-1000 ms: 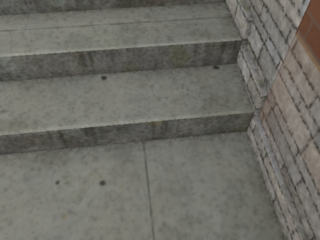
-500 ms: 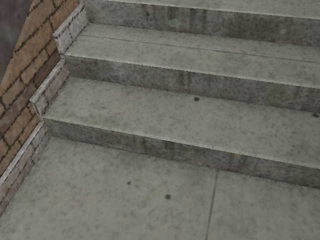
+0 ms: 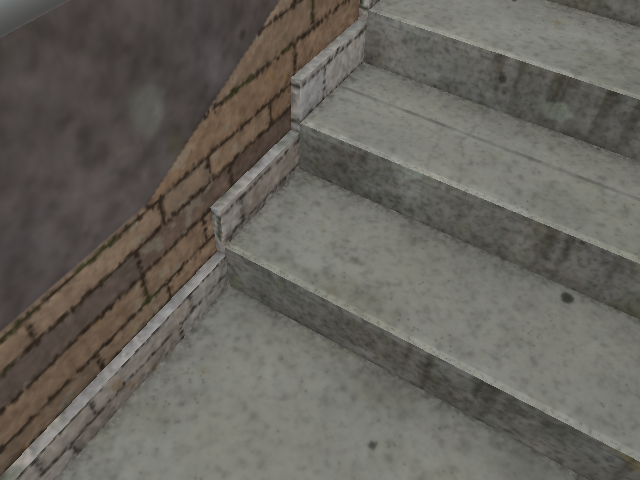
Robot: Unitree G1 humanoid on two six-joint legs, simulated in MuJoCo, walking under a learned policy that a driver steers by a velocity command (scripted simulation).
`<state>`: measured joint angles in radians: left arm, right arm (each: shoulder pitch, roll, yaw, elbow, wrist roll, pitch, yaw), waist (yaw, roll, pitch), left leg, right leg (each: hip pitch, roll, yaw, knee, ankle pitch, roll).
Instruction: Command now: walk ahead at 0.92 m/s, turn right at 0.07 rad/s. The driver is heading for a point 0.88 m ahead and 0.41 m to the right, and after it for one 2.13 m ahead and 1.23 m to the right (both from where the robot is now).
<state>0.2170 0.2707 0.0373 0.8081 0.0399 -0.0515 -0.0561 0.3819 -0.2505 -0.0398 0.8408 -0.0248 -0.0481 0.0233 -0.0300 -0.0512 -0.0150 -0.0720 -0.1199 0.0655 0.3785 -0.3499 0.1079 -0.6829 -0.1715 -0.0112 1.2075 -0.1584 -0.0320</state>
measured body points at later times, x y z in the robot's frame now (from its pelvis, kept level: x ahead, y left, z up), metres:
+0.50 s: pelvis +0.41 -0.04 +0.00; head +0.45 -0.03 +0.45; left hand +0.45 +0.25 -0.14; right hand +0.63 -0.31 -0.03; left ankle +0.53 +0.13 -0.66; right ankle +0.39 -0.05 -0.73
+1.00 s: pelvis +0.79 -0.19 +0.02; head +0.84 -0.22 +0.46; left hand +1.14 -0.33 +0.03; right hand +0.53 -0.27 -0.10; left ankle +0.74 +0.09 -0.69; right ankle +0.82 -0.31 -0.56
